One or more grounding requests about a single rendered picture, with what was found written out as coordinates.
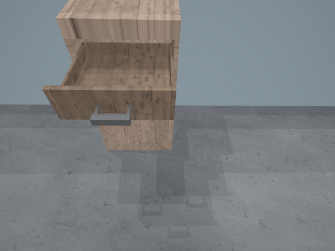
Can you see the handle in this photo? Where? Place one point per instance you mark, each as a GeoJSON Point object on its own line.
{"type": "Point", "coordinates": [111, 119]}

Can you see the drawer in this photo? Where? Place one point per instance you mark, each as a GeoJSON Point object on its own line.
{"type": "Point", "coordinates": [115, 75]}

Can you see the cabinet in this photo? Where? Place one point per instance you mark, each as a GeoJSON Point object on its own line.
{"type": "Point", "coordinates": [133, 21]}

